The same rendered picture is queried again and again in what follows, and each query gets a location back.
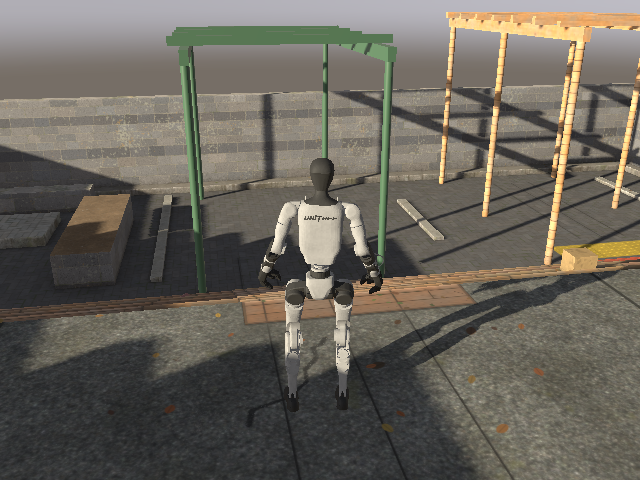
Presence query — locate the right robot hand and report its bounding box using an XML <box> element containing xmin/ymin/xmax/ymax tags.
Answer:
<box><xmin>360</xmin><ymin>271</ymin><xmax>383</xmax><ymax>294</ymax></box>

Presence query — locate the robot right shin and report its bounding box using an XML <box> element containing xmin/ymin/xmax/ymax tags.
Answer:
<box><xmin>336</xmin><ymin>329</ymin><xmax>350</xmax><ymax>397</ymax></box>

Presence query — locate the left robot forearm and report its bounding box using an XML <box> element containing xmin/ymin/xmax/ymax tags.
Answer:
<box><xmin>261</xmin><ymin>239</ymin><xmax>280</xmax><ymax>273</ymax></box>

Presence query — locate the left robot hand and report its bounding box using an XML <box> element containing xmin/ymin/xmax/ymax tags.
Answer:
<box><xmin>258</xmin><ymin>268</ymin><xmax>281</xmax><ymax>289</ymax></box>

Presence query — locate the right robot forearm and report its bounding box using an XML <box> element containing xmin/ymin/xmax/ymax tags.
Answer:
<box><xmin>360</xmin><ymin>241</ymin><xmax>380</xmax><ymax>277</ymax></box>

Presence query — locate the robot right upper arm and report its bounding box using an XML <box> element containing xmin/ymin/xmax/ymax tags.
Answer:
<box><xmin>342</xmin><ymin>202</ymin><xmax>370</xmax><ymax>257</ymax></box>

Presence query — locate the robot torso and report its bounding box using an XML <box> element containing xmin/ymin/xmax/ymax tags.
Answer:
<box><xmin>298</xmin><ymin>196</ymin><xmax>344</xmax><ymax>300</ymax></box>

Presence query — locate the robot left upper arm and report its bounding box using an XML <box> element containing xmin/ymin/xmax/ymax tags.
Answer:
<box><xmin>270</xmin><ymin>201</ymin><xmax>301</xmax><ymax>255</ymax></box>

